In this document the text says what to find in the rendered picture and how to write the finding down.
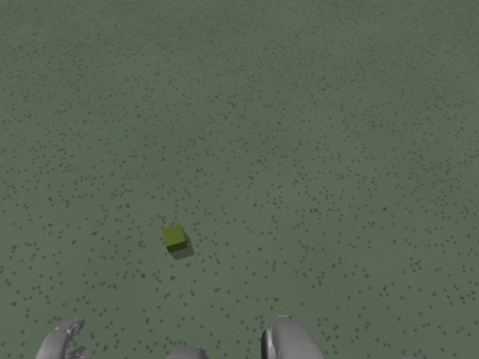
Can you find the left robot hand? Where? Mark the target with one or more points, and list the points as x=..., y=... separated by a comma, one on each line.
x=55, y=344

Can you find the cube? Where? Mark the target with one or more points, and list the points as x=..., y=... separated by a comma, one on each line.
x=174, y=238

